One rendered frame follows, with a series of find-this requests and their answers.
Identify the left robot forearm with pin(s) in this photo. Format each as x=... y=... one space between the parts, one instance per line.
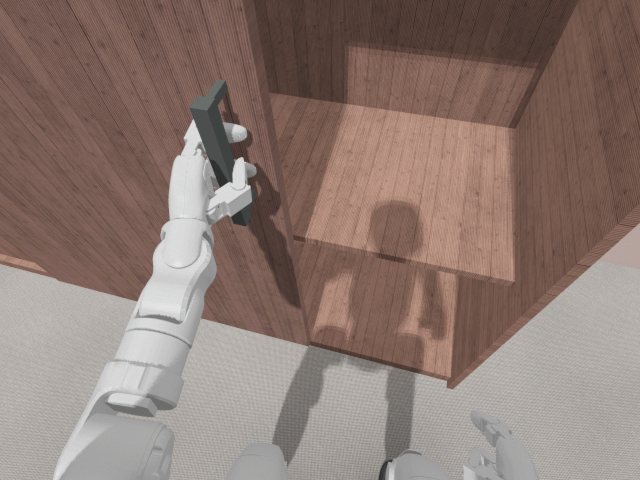
x=145 y=375

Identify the left robot upper arm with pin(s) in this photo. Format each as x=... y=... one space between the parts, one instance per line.
x=110 y=447

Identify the robot right hand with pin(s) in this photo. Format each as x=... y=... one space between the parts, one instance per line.
x=512 y=461

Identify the wardrobe door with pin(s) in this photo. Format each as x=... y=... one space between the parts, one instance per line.
x=9 y=250
x=94 y=108

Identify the robot left hand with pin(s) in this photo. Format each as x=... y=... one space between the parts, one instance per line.
x=193 y=181

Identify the left robot thigh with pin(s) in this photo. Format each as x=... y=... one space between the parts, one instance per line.
x=258 y=461

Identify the right robot shin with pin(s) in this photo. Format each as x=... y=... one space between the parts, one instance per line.
x=410 y=451

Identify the handle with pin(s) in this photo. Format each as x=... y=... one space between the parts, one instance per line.
x=208 y=121

